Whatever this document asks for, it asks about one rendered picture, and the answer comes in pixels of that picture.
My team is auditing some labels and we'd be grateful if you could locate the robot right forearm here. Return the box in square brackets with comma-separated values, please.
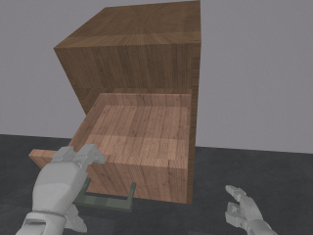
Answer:
[246, 218, 278, 235]

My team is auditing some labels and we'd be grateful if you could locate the drawer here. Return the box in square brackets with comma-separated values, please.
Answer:
[29, 93, 191, 204]

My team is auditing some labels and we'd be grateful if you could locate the robot left forearm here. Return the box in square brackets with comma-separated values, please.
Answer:
[16, 211, 67, 235]

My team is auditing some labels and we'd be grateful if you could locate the right robot hand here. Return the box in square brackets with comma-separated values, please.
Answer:
[225, 185, 263, 232]

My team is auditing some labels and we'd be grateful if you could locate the left robot hand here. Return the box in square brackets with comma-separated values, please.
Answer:
[32, 144, 106, 233]

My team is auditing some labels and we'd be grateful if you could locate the cabinet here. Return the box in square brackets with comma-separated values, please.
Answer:
[53, 0, 201, 205]

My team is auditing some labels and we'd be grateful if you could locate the handle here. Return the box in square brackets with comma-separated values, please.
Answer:
[73, 177, 137, 212]

